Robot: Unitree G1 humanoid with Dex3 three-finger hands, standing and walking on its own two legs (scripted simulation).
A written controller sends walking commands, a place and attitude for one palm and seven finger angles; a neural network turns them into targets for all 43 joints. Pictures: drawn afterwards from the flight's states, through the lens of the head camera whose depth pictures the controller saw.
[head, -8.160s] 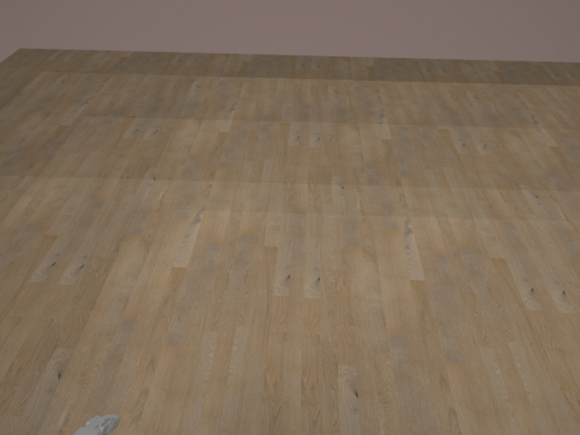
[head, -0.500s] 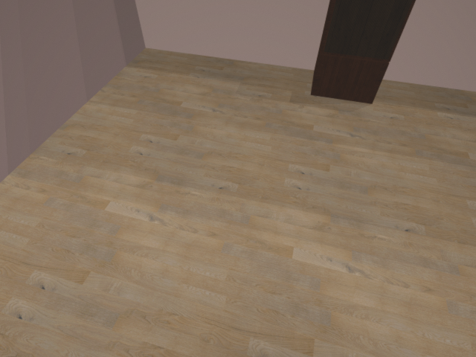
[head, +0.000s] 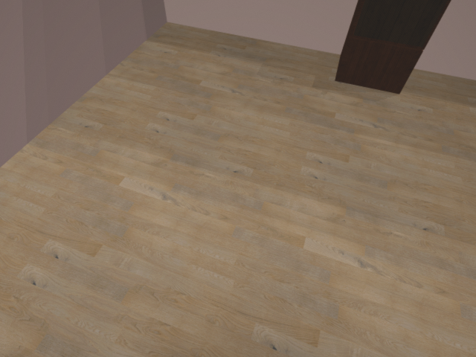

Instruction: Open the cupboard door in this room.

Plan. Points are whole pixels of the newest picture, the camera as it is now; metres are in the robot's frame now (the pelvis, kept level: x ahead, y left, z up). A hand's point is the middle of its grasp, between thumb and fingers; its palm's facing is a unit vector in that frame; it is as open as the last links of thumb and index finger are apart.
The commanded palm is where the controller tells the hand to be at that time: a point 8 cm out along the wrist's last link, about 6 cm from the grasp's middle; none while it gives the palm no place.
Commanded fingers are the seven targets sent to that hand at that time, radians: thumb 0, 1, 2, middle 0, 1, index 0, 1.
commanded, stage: turn or walk to find it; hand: left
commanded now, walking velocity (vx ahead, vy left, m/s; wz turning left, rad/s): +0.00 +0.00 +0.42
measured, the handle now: out of the picture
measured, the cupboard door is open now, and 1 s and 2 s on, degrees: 0 0 0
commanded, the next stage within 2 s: stand and wait in 0.26 s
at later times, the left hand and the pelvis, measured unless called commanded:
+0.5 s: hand out of the picture +0.08 +0.16 -0.13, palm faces +0.19 -0.93 -0.30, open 7.3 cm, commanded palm none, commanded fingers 0.00 0.90 0.90 -0.20 -0.30 -0.20 -0.30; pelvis +0.01 -0.06 +0.01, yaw +12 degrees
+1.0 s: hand out of the picture -0.09 +0.12 -0.17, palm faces +0.38 -0.90 -0.20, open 7.3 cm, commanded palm none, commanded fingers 0.00 0.90 0.90 -0.20 -0.30 -0.20 -0.30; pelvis +0.00 -0.05 +0.01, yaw +19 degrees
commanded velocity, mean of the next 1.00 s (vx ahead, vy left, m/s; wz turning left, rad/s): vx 0.00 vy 0.00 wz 0.25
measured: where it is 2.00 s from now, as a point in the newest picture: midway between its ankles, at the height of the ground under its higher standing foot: outside the picture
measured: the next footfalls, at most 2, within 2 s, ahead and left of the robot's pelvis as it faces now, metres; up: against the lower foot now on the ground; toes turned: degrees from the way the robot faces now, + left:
right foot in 0.40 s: +0.04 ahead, -0.14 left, +0.00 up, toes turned +10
left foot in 0.86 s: -0.02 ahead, +0.05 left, +0.00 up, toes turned +18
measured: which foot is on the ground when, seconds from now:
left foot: down 0.00-0.42, up 0.44-0.84, down 0.86-1.00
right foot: down 0.00-0.06, up 0.08-0.38, down 0.40-0.90, up 0.92-1.00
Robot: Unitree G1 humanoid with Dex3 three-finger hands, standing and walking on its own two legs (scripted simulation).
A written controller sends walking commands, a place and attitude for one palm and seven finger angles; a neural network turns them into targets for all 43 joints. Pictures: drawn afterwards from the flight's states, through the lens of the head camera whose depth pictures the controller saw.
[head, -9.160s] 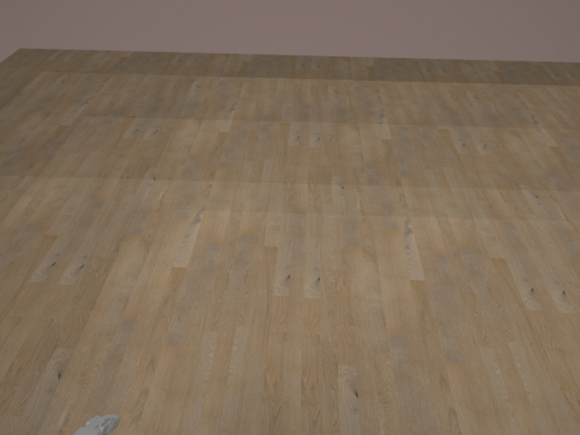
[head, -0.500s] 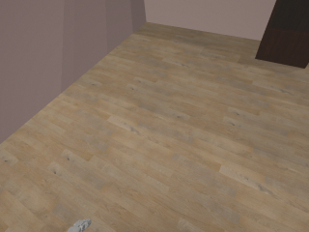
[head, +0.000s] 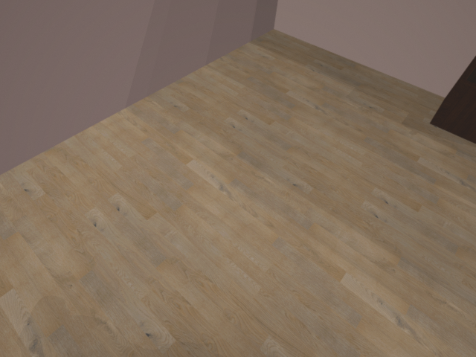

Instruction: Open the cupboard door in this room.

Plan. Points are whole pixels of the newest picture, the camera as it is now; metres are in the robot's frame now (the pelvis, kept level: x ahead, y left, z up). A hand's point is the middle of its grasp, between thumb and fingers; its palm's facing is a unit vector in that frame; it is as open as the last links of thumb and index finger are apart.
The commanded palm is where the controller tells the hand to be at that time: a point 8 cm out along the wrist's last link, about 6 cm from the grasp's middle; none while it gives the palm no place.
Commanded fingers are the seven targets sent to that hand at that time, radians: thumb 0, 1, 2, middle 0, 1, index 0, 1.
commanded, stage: turn or walk to find it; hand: left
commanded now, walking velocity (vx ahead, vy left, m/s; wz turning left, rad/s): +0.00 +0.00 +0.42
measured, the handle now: out of the picture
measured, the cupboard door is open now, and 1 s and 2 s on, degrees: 0 0 0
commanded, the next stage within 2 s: none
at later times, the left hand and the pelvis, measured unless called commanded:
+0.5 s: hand out of the picture +0.01 +0.15 -0.14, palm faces +0.21 -0.93 -0.29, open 7.3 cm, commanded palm none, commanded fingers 0.00 0.90 0.90 -0.20 -0.30 -0.20 -0.30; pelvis -0.04 -0.06 +0.00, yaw +13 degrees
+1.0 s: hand out of the picture -0.13 +0.20 -0.17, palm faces +0.45 -0.86 -0.24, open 7.4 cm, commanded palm none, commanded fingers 0.00 0.90 0.90 -0.20 -0.30 -0.20 -0.30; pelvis -0.08 -0.01 +0.00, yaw +24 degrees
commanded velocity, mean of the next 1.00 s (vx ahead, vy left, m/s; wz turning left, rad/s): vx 0.00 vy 0.00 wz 0.42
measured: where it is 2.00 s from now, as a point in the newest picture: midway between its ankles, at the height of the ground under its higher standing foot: outside the picture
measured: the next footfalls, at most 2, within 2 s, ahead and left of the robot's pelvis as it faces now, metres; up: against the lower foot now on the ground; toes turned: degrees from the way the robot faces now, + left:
right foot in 0.30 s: +0.02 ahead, -0.15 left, +0.00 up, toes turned +3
left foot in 0.76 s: -0.08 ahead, +0.08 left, +0.00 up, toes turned +25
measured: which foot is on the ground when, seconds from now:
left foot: down 0.00-0.30, up 0.32-0.74, down 0.76-1.00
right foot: up 0.00-0.28, down 0.30-0.76, up 0.78-1.00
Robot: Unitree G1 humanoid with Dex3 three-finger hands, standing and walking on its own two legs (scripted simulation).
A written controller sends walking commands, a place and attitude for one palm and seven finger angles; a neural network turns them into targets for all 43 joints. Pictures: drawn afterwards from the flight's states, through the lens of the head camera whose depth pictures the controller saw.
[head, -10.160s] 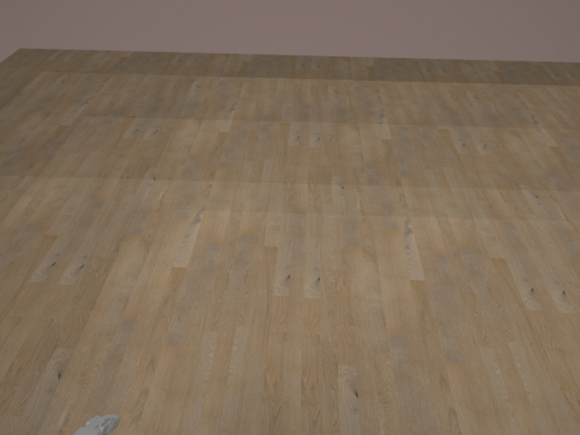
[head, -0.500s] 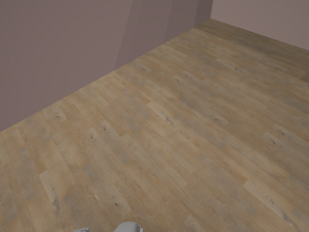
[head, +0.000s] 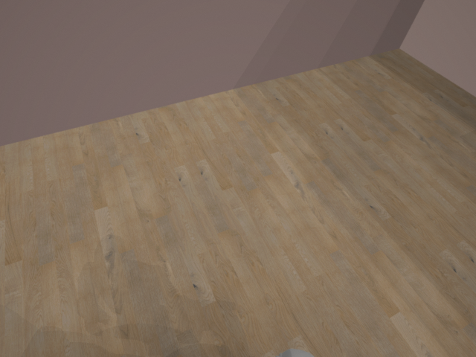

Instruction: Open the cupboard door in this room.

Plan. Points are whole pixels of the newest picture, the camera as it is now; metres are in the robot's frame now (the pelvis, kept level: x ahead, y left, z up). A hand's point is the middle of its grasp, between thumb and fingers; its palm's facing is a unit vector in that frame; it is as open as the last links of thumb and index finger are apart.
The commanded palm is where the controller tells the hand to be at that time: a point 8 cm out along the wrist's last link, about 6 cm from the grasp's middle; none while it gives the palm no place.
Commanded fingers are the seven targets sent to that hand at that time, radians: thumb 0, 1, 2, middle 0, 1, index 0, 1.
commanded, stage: turn or walk to find it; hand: left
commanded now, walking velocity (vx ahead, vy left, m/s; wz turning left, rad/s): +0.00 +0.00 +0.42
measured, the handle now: out of the picture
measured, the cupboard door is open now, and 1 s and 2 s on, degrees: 0 0 0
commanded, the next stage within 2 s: none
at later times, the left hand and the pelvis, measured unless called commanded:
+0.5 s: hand out of the picture +0.02 +0.14 -0.15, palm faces +0.23 -0.94 -0.27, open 7.4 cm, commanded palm none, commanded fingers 0.00 0.90 0.90 -0.20 -0.30 -0.20 -0.30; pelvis -0.02 -0.06 +0.00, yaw +14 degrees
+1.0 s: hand out of the picture -0.11 +0.21 -0.17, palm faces +0.47 -0.85 -0.24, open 7.4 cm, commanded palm none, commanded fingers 0.00 0.90 0.90 -0.20 -0.30 -0.20 -0.30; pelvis -0.06 +0.00 +0.00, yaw +26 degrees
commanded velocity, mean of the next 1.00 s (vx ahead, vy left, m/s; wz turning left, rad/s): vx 0.00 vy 0.00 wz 0.42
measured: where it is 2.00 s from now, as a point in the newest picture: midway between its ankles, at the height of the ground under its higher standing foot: outside the picture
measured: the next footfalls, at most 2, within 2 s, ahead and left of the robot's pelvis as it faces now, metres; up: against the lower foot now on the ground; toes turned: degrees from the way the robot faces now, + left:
right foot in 0.28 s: +0.04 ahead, -0.15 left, +0.00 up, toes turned +3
left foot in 0.76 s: -0.07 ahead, +0.09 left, +0.00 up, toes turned +26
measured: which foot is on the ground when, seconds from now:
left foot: down 0.00-0.28, up 0.30-0.74, down 0.76-1.00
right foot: up 0.00-0.26, down 0.28-0.76, up 0.78-1.00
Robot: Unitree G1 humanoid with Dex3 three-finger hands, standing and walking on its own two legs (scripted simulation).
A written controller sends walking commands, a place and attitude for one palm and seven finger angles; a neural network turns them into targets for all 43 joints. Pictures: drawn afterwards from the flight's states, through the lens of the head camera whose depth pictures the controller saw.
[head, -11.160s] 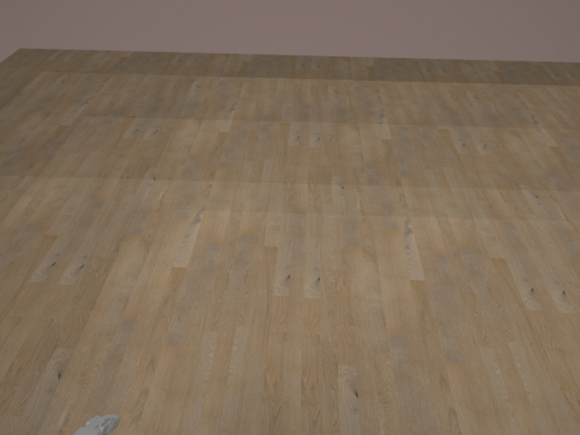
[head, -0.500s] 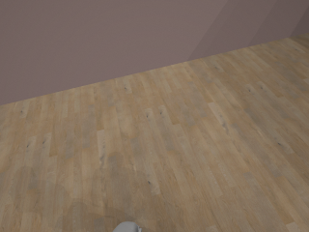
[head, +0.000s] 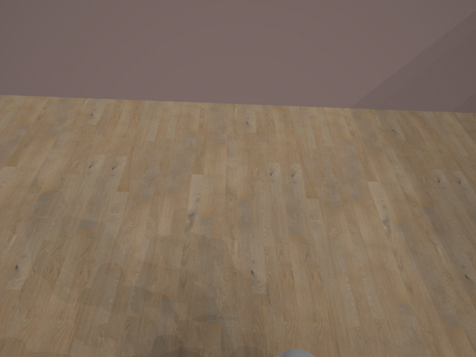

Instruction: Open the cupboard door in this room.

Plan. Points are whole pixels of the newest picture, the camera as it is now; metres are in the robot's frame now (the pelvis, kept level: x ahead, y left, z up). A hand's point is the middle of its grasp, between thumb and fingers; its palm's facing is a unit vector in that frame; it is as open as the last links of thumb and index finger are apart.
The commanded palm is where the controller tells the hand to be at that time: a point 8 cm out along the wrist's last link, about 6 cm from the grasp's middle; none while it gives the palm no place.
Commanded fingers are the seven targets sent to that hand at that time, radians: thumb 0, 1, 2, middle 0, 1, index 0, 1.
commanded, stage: turn or walk to find it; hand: left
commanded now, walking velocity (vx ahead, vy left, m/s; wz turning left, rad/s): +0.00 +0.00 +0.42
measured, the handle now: out of the picture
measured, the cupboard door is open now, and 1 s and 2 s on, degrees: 0 0 0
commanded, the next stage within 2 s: none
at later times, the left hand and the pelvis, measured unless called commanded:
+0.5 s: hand out of the picture +0.01 +0.14 -0.15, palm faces +0.23 -0.93 -0.28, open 7.4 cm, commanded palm none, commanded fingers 0.00 0.90 0.90 -0.20 -0.30 -0.20 -0.30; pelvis -0.02 -0.06 +0.00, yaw +14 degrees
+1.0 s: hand out of the picture -0.10 +0.20 -0.18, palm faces +0.48 -0.84 -0.24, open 7.4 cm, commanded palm none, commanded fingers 0.00 0.90 0.90 -0.20 -0.30 -0.20 -0.30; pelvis -0.05 -0.01 +0.00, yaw +26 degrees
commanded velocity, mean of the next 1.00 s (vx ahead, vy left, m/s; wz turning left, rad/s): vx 0.00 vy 0.00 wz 0.42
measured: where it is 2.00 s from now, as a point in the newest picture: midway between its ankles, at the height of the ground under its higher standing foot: outside the picture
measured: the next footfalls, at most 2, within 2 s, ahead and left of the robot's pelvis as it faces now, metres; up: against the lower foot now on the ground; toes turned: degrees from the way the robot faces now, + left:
right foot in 0.28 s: +0.03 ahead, -0.15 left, +0.00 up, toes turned +3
left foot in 0.78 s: -0.07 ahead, +0.08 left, +0.00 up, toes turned +26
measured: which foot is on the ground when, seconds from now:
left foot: down 0.00-0.28, up 0.30-0.76, down 0.78-1.00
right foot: up 0.00-0.26, down 0.28-0.78, up 0.80-1.00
